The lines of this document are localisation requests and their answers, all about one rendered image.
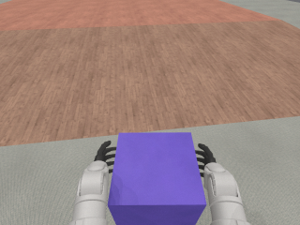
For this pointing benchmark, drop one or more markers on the carton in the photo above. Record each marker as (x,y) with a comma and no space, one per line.
(156,180)

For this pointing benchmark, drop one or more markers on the robot left forearm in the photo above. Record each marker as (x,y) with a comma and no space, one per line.
(91,199)

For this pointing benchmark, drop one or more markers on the robot right forearm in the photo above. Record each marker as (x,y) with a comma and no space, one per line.
(224,197)

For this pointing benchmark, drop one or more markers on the left robot hand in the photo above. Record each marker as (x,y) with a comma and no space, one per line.
(101,154)

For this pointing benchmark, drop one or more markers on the right robot hand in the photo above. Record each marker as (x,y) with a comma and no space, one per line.
(208,157)

